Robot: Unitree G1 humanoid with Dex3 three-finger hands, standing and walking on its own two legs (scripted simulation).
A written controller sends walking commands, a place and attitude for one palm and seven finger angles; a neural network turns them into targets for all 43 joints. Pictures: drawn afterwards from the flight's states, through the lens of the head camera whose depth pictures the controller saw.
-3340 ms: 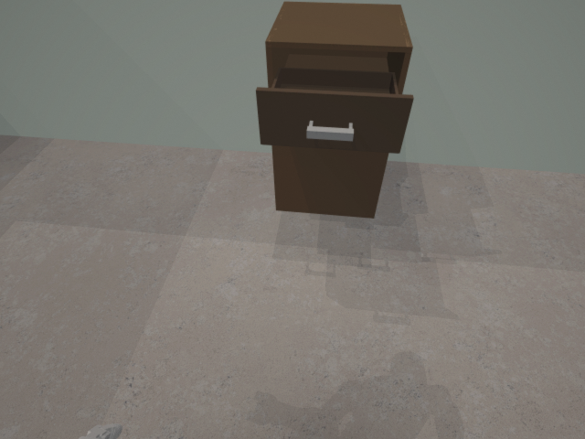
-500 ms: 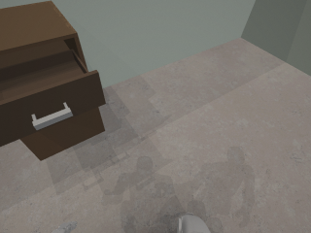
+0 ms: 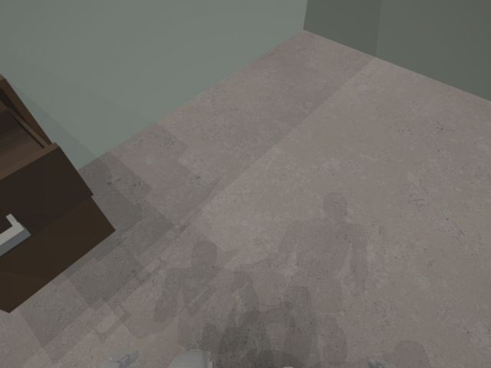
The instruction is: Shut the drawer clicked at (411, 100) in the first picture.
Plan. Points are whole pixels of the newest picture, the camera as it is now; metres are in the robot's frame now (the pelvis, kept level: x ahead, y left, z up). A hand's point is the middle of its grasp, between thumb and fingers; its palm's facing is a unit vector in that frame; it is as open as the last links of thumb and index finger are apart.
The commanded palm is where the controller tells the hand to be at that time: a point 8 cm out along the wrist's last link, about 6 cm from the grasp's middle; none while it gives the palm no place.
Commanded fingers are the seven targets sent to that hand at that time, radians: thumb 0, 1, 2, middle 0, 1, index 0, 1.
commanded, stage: walk to a spot facing it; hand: left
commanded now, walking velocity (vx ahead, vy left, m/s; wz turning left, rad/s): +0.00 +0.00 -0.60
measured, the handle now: out of the picture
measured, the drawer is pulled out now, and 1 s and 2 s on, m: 0.30 0.30 0.30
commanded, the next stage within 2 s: turn to face it in 0.78 s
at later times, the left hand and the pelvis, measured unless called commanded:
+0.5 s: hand out of the picture +0.10 +0.22 -0.16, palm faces -0.26 -0.95 -0.20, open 7.4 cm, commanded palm none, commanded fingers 0.00 0.90 0.90 -0.20 -0.30 -0.20 -0.30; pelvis -0.02 +0.03 +0.01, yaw -19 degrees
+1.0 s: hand (194, 366) +0.15 +0.11 -0.17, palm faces -0.42 -0.89 -0.16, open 7.3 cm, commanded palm none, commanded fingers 0.00 0.90 0.90 -0.20 -0.30 -0.20 -0.30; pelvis +0.08 -0.04 +0.00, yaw -27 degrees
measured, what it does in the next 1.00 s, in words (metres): steps on the spot, turning right: left foot, then right foot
